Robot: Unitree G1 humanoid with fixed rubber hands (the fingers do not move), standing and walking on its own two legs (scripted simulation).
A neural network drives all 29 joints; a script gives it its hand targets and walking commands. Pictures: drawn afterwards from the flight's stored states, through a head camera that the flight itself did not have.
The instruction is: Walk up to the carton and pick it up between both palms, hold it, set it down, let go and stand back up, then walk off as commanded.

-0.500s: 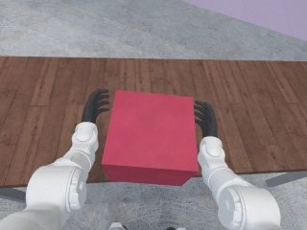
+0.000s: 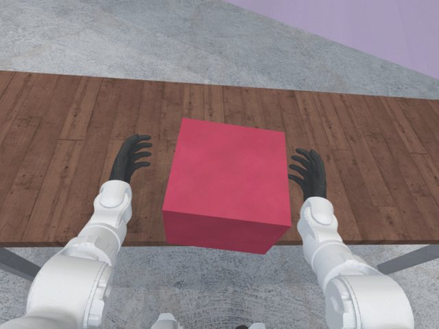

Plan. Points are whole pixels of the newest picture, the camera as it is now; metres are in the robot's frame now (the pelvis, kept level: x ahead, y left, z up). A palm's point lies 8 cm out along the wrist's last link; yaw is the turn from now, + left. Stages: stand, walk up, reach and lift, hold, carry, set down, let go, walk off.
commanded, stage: set down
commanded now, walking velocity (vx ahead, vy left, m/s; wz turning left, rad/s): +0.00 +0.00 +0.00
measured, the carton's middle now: (224, 188) +0.41 -0.01 -0.04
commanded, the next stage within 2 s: none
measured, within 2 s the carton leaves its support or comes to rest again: neither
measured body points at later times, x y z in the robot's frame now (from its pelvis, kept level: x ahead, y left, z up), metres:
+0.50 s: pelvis -0.01 -0.02 +0.01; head +0.04 +0.01 +0.46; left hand +0.35 +0.21 +0.00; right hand +0.33 -0.19 +0.01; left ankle +0.07 +0.10 -0.69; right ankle +0.05 -0.16 -0.69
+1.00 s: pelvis +0.01 +0.00 +0.04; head +0.03 +0.03 +0.48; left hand +0.29 +0.23 +0.01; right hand +0.28 -0.17 +0.02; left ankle +0.07 +0.10 -0.69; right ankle +0.05 -0.16 -0.69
